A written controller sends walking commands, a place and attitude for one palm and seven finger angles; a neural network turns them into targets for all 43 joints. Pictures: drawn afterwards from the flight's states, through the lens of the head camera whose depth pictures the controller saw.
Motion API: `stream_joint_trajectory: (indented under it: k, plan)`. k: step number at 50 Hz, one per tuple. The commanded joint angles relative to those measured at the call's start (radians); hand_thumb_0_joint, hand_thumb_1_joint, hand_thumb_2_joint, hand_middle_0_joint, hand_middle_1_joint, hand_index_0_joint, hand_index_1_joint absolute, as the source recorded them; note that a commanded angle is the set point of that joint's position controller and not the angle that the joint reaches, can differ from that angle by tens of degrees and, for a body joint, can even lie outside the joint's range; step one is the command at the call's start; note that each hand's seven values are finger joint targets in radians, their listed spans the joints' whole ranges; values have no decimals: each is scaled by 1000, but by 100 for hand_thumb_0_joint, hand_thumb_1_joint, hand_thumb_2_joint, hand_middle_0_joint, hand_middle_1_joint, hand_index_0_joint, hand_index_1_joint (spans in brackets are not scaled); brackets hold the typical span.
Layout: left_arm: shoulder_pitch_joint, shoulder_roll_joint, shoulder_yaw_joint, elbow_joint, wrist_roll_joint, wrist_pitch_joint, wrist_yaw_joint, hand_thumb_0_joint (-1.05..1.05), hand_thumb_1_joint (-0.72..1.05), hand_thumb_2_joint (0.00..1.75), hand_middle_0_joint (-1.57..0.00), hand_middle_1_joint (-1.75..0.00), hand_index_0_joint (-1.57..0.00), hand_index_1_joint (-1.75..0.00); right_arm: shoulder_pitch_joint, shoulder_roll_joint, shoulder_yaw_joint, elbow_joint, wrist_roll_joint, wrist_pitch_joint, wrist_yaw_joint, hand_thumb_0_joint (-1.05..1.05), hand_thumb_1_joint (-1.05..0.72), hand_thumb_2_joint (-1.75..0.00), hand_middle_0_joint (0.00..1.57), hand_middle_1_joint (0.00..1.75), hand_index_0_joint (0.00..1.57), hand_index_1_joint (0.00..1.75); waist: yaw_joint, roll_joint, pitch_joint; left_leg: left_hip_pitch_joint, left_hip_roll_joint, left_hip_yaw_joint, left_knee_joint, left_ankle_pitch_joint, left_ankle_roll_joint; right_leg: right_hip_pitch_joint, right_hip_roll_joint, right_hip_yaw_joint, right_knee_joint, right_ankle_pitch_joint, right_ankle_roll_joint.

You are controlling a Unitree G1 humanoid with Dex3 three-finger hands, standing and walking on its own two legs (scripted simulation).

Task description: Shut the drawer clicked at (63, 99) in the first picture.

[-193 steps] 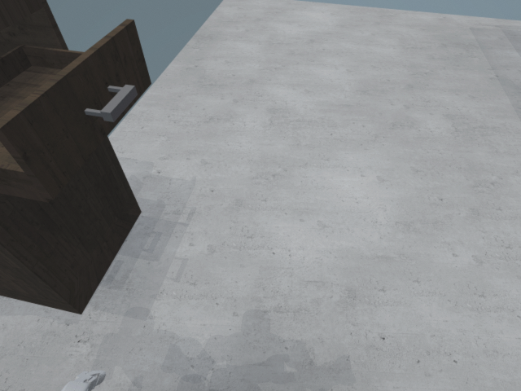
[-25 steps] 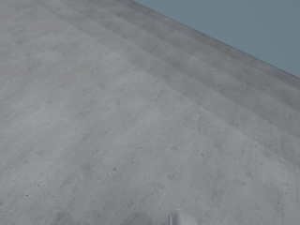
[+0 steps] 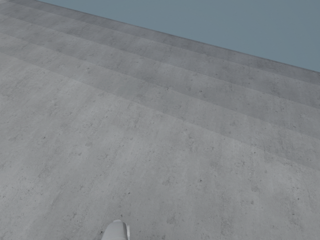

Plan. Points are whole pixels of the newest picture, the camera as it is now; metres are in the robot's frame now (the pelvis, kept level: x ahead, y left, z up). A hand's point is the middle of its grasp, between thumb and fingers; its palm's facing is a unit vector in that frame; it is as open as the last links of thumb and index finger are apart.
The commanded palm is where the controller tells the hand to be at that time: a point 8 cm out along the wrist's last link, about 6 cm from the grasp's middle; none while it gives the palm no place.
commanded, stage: walk around to get in front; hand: left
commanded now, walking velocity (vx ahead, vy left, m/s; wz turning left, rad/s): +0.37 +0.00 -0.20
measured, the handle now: out of the picture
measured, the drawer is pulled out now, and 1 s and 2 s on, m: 0.26 0.26 0.26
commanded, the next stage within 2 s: walk to a spot facing it in 0.68 s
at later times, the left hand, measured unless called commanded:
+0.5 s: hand (89, 196) +0.27 +0.24 -0.17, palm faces -0.11 -0.98 -0.15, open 7.4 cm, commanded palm none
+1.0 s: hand (141, 126) +0.55 +0.10 -0.16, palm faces -0.29 -0.93 -0.22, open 7.2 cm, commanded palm none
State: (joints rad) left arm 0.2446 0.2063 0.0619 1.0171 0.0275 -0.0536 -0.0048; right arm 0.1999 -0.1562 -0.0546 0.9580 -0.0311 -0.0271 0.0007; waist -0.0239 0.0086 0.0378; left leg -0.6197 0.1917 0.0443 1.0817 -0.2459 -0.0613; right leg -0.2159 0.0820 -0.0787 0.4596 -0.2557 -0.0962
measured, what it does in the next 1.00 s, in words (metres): walks ahead, turning right: left foot, then right foot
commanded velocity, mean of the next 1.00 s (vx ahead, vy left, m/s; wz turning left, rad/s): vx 0.25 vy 0.00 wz -0.15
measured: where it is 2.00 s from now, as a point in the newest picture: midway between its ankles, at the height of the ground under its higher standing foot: (173, 203)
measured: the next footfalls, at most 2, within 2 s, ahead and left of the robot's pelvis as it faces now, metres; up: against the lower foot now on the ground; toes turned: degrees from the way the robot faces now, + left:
left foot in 0.20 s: +0.24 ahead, +0.16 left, +0.00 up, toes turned +6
right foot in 0.74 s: +0.41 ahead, -0.14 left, +0.00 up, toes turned -27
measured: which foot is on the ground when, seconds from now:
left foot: up 0.00-0.18, down 0.20-0.74, up 0.76-1.00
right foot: down 0.00-0.22, up 0.24-0.72, down 0.74-1.00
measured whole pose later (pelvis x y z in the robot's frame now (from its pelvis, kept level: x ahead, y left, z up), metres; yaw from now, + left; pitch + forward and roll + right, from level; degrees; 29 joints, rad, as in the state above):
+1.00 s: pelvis +0.40 -0.05 +0.00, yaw -17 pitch -1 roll -1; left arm 0.15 0.16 0.04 1.01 0.02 -0.06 0.02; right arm 0.26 -0.16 -0.05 1.03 -0.02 0.00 -0.02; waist -0.05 0.04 0.04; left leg -0.55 0.14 0.08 0.98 -0.29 -0.05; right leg -0.20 0.00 -0.20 0.46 -0.26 -0.06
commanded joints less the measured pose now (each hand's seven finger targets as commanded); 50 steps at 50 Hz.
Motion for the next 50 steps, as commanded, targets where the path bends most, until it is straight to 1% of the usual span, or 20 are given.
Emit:
stream_joint_trajectory:
  k: [1, 6, 7, 9, 10, 11, 12, 14, 17, 26, 32, 34, 35, 36, 37, 38, 41, 44, 47, 50]
  plan:
    - [97, 100, 15, -28, -7, -31, 7, 0, 90, 90, -20, -30, -20, -30, -5, -64, -6, -51, 1, -13, 15, 0, -90, -90, 20, 30, 20, 30, 32, -126, 25, 13, -22, 29, -183, 77, -6, -1, -261, 222, -210, 224, -94]
    - [140, 128, 20, -11, -5, -24, 14, 0, 90, 90, -20, -30, -20, -30, -115, -71, -6, -87, 7, -34, 26, 0, -90, -90, 20, 30, 20, 30, 61, -113, 38, 153, -81, 58, -418, 54, 25, 65, -292, 259, -166, 271, -79]
    - [139, 129, 22, -8, -4, -23, 15, 0, 90, 90, -20, -30, -20, -30, -91, -81, -11, -79, 6, -38, 22, 0, -90, -90, 20, 30, 20, 30, 44, -80, 33, 228, -92, 61, -475, 51, 30, 56, -291, 265, -125, 291, -71]
    - [114, 114, 26, -15, -13, -21, 12, 0, 90, 90, -20, -30, -20, -30, 134, -150, -29, -7, -3, -51, 3, 0, -90, -90, 20, 30, 20, 30, -57, 7, -85, 588, -89, 38, -608, 93, 56, -52, -201, 192, 176, 354, -17]
    - [156, 62, 24, -28, -22, -17, 3, 0, 90, 90, -20, -30, -20, -30, 275, -266, -55, 26, -19, -58, -7, 0, -90, -90, 20, 30, 20, 30, -91, 223, -201, 820, 169, -276, -668, 72, 141, -252, -82, 77, 479, 51, 35]
    - [161, 54, 16, -45, -18, -24, 0, 0, 90, 90, -20, -30, -20, -30, 321, -303, -55, 35, -9, -43, -6, 0, -90, -90, 20, 30, 20, 30, -86, 324, -220, 832, 322, -463, -796, -20, 213, -377, -42, 53, 716, -312, 48]
    - [113, 69, 18, -45, -10, -13, 6, 0, 90, 90, -20, -30, -20, -30, 260, -263, -46, 23, 0, -39, -16, 0, -90, -90, 20, 30, 20, 30, -81, 269, -172, 729, 333, -472, -843, -172, 204, -424, -98, 114, 834, -271, 48]
    - [42, 46, 25, -41, 0, -2, -13, 0, 90, 90, -20, -30, -20, -30, 139, -157, -21, -2, 0, -46, -17, 0, -90, -90, 20, 30, 20, 30, -30, 87, 22, 488, 253, -307, -900, -241, 172, -444, -171, 108, 853, -115, 57]
    - [133, -4, 27, -5, 6, 35, -21, 0, 90, 90, -20, -30, -20, -30, 91, -105, -9, 11, 5, -63, -24, 0, -90, -90, 20, 30, 20, 30, 43, 115, 27, 386, 161, -58, -904, -85, 113, -367, -186, 86, 805, 4, 80]
    - [-83, -25, 31, -95, 11, 60, -42, 0, 90, 90, -20, -30, -20, -30, 230, -123, -22, 68, 5, -68, -27, 0, -90, -90, 20, 30, 20, 30, -3, 100, 76, 544, 166, 126, -912, 122, 169, -493, -228, 7, 487, 106, 124]
    - [-201, -15, 18, -129, 7, 40, -41, 0, 90, 90, -20, -30, -20, -30, 297, -143, -25, 103, -7, -49, -19, 0, -90, -90, 20, 30, 20, 30, -38, 141, 76, 629, 184, 207, -798, 360, 145, -356, -152, -75, 229, 26, 72]
    - [-99, 8, 24, -100, 8, 29, -38, 0, 90, 90, -20, -30, -20, -30, 271, -165, -29, 93, -3, -45, -20, 0, -90, -90, 20, 30, 20, 30, 22, 132, 2, 649, 173, 259, -622, 623, 125, -190, -92, -120, 149, -3, 38]
    - [43, 43, 34, -54, 11, 17, -34, 0, 90, 90, -20, -30, -20, -30, 254, -173, -29, 88, 3, -44, -18, 0, -90, -90, 20, 30, 20, 30, 94, 87, -83, 586, 140, 289, -420, 683, 92, 37, -59, -138, 68, 58, 21]
    - [200, 137, 57, -8, 14, 4, -23, 0, 90, 90, -20, -30, -20, -30, 250, -151, -23, 72, 17, -45, -4, 0, -90, -90, 20, 30, 20, 30, 167, -59, -205, 346, 95, 300, -162, 478, 54, 357, -186, 15, 50, 96, -22]
    - [314, 256, 82, 16, 3, -3, -3, 0, 90, 90, -20, -30, -20, -30, 246, -76, -8, 27, 27, -50, -5, 0, -90, -90, 20, 30, 20, 30, 185, -287, -311, 17, -78, 240, 157, -308, 0, 589, -484, 505, -16, 303, -139]
    - [298, 299, 88, 19, -21, 4, 7, 0, 90, 90, -20, -30, -20, -30, 159, -106, -9, -1, 31, -46, -12, 0, -90, -90, 20, 30, 20, 30, 184, -224, -314, -53, -73, 79, 297, -351, 18, 530, -543, 583, -105, 357, -192]
    - [60, 134, 32, -29, -15, -8, 22, 0, 90, 90, -20, -30, -20, -30, 140, -71, -6, 43, 10, -27, -18, 0, -90, -90, 20, 30, 20, 30, 62, -45, -93, 0, 2, -14, 242, -140, 21, 161, -441, 278, -122, 479, -108]
    - [-29, 70, 3, -37, -9, -21, 28, 0, 90, 90, -20, -30, -20, -30, 264, -18, 7, 101, 9, 17, -19, 0, -90, -90, 20, 30, 20, 30, -26, -88, -56, 131, -20, -4, 73, -98, 9, -21, -373, 52, -146, 583, -52]
    - [-43, 47, -7, -34, -9, -19, 30, 0, 90, 90, -20, -30, -20, -30, 246, 4, 12, 93, 13, 25, -11, 0, -90, -90, 20, 30, 20, 30, -36, -116, -47, 169, -44, 18, -81, -21, 7, -40, -350, -30, -159, 567, -36]
    - [-37, 65, 0, -39, -8, -4, 32, 0, 90, 90, -20, -30, -20, -30, 141, -15, 9, 52, 13, 27, 0, 0, -90, -90, 20, 30, 20, 30, -4, -152, 0, 163, -59, 56, -222, 7, 9, -7, -364, -56, -143, 522, -27]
